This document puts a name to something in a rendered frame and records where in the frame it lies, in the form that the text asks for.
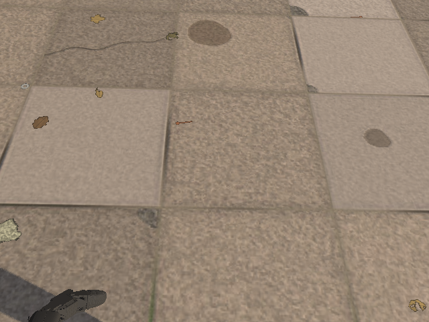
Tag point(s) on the left robot hand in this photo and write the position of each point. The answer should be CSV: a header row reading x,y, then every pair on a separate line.
x,y
67,304

